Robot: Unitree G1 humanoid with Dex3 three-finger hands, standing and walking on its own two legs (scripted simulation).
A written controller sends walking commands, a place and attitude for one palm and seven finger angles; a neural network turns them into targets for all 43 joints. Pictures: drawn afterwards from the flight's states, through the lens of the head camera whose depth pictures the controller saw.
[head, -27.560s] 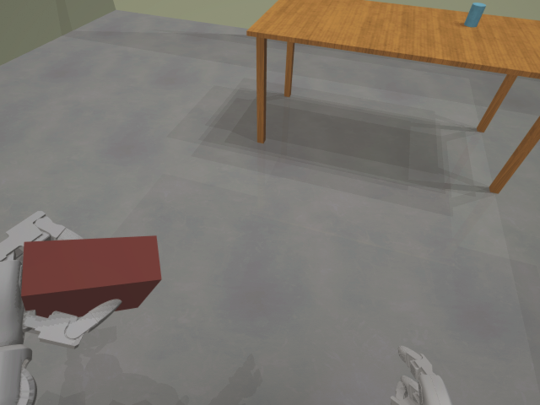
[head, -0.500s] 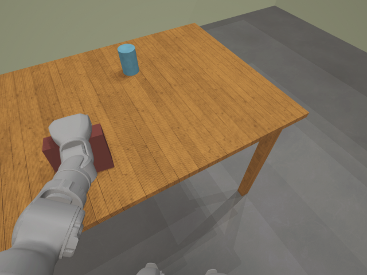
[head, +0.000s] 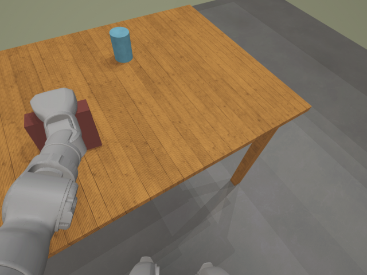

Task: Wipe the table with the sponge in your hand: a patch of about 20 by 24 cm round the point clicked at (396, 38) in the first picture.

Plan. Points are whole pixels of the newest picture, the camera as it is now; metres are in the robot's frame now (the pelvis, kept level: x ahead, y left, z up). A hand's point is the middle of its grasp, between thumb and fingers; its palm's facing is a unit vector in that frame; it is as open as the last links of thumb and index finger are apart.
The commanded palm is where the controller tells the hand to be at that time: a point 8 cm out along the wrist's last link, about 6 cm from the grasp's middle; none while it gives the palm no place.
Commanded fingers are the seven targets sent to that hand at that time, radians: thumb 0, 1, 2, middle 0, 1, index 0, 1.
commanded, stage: wipe back along the third lane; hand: left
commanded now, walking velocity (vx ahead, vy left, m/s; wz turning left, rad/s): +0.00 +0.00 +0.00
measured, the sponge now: (69, 136) +0.45 +0.27 -0.01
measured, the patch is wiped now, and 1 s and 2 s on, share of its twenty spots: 1.00 1.00 1.00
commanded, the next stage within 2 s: none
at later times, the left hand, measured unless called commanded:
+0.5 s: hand (65, 122) +0.46 +0.27 +0.03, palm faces -0.06 +0.03 -1.00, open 9.5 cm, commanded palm +0.43 +0.23 +0.06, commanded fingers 0.00 0.10 1.30 -1.20 -1.60 -1.20 -1.60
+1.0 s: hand (72, 133) +0.43 +0.25 +0.03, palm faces -0.05 -0.01 -1.00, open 9.5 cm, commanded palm +0.38 +0.21 +0.06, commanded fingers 0.00 0.10 1.30 -1.20 -1.60 -1.20 -1.60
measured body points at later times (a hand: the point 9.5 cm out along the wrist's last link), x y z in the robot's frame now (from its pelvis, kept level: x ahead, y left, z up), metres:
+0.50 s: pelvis +0.02 +0.03 +0.01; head +0.09 +0.05 +0.45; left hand +0.46 +0.27 +0.08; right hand +0.10 -0.21 -0.12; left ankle +0.06 +0.11 -0.69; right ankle +0.02 -0.11 -0.69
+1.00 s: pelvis +0.07 +0.03 +0.03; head +0.09 +0.03 +0.48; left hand +0.43 +0.24 +0.08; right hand +0.25 -0.19 -0.08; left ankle +0.06 +0.11 -0.69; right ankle +0.02 -0.11 -0.69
